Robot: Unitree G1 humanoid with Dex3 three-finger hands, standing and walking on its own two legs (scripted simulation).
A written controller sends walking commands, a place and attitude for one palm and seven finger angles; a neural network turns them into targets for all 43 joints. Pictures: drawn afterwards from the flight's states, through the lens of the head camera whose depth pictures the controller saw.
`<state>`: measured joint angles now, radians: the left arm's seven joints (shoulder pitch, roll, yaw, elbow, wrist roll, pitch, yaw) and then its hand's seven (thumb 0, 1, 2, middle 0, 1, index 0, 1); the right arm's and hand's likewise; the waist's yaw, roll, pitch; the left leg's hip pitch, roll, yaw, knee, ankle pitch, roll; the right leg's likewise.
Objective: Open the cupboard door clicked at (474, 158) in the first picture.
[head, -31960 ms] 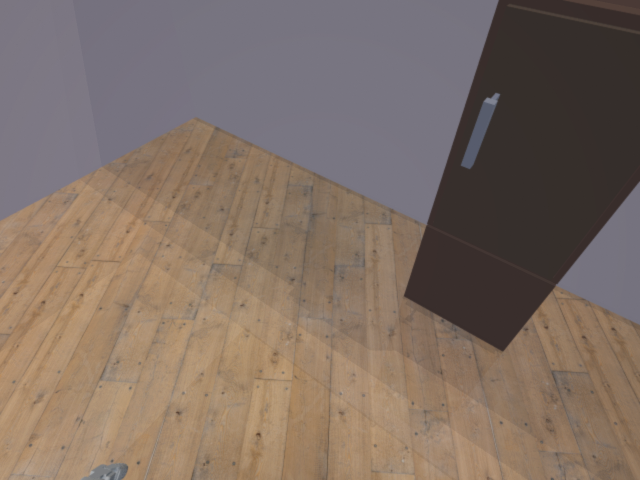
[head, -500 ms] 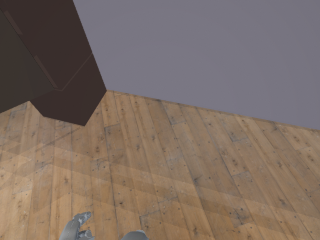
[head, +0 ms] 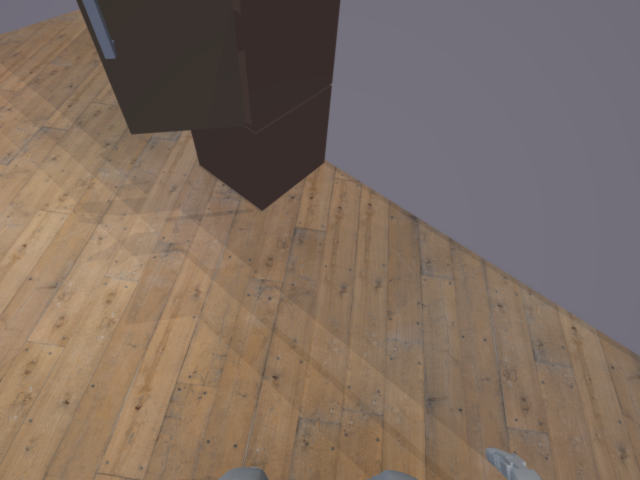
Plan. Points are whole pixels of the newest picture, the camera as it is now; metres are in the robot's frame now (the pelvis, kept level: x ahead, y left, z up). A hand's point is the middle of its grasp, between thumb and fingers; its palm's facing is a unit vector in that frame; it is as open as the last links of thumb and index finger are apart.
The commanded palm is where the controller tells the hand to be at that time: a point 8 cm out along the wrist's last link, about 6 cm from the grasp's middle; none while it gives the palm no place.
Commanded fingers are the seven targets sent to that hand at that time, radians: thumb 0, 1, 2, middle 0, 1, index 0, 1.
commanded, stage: turn to face it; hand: left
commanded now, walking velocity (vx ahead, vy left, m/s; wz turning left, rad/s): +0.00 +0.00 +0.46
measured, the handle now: (98, 16) +0.99 +0.59 +0.02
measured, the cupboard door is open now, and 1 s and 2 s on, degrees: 51 51 51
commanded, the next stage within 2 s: take the last steps up to it in 0.44 s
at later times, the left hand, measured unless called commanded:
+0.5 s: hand out of the picture +0.03 +0.14 -0.13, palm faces +0.22 -0.94 -0.25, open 7.3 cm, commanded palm none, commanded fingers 0.00 0.90 0.90 -0.20 -0.30 -0.20 -0.30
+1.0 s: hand out of the picture +0.01 +0.20 -0.15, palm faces +0.37 -0.91 -0.18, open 7.4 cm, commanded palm none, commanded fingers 0.00 0.90 0.90 -0.20 -0.30 -0.20 -0.30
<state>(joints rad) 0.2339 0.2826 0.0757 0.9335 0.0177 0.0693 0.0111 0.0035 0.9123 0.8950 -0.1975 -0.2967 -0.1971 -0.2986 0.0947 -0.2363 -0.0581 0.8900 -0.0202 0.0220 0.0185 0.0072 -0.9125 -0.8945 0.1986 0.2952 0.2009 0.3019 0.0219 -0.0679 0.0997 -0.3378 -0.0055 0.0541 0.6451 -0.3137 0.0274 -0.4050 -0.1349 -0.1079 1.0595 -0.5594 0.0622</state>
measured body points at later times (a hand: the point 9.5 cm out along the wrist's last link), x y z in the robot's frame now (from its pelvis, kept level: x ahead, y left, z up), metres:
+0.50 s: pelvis +0.01 -0.06 +0.02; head +0.05 -0.08 +0.47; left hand +0.02 +0.18 -0.12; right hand +0.12 -0.30 -0.14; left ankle -0.05 +0.08 -0.63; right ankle +0.01 -0.15 -0.72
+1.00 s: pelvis +0.04 +0.01 +0.02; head +0.05 +0.03 +0.47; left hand -0.01 +0.25 -0.13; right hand +0.13 -0.20 -0.13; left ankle -0.03 +0.06 -0.72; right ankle +0.11 -0.12 -0.65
